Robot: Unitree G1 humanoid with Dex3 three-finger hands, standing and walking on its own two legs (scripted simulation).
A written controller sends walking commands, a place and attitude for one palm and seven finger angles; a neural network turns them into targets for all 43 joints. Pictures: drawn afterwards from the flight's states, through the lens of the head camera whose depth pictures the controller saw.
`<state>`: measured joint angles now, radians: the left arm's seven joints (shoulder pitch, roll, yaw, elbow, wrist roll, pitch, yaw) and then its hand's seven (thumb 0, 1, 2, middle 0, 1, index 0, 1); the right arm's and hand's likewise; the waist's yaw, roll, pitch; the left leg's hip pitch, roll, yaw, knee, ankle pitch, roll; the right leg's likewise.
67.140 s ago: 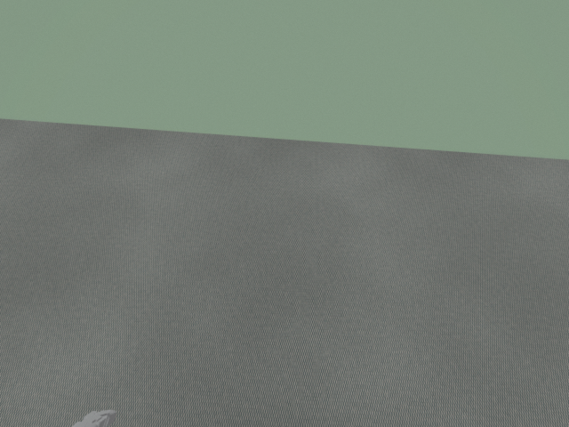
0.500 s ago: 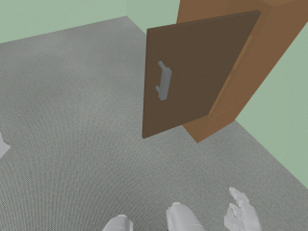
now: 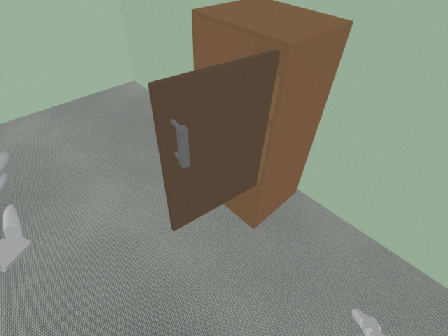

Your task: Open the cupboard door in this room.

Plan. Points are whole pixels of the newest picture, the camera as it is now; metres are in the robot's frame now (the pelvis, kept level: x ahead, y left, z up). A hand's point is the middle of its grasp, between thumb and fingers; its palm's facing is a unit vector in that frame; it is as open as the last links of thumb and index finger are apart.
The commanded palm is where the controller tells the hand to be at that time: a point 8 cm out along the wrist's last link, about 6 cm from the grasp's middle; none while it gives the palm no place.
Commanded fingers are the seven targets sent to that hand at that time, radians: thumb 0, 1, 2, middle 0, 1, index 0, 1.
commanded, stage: stop stepping back and stand still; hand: left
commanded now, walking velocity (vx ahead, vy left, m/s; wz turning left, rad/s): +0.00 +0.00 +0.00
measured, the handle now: (179, 143) +0.60 +0.12 +0.01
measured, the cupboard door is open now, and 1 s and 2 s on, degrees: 82 82 82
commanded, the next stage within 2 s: let the arm hang, fingers relaxed in 0.46 s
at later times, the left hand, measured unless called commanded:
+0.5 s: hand (36, 228) +0.23 +0.26 +0.16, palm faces +0.36 -0.79 -0.51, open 7.4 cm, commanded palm +0.17 +0.30 +0.18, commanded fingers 0.00 0.90 0.90 -0.20 -0.30 -0.20 -0.30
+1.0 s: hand out of the picture -0.06 +0.16 -0.18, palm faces +0.04 -0.99 -0.11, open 7.4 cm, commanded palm none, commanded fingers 0.00 0.90 0.90 -0.20 -0.30 -0.20 -0.30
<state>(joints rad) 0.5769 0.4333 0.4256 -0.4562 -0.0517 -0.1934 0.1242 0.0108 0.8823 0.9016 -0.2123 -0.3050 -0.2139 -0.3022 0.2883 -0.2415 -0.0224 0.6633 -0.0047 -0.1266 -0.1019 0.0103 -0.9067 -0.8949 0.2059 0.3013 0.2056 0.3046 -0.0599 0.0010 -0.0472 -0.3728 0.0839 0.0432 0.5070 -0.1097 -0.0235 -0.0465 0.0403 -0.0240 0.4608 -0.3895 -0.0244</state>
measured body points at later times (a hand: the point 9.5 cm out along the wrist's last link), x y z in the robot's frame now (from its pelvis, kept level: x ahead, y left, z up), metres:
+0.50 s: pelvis +0.02 +0.00 +0.00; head +0.03 +0.00 +0.45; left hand +0.20 +0.30 +0.19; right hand +0.18 -0.23 -0.08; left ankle +0.10 +0.14 -0.73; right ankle -0.09 -0.11 -0.73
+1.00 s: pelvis +0.00 +0.01 +0.00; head +0.04 +0.03 +0.45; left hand -0.06 +0.21 -0.16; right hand +0.01 -0.25 -0.14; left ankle +0.10 +0.14 -0.73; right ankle -0.09 -0.10 -0.73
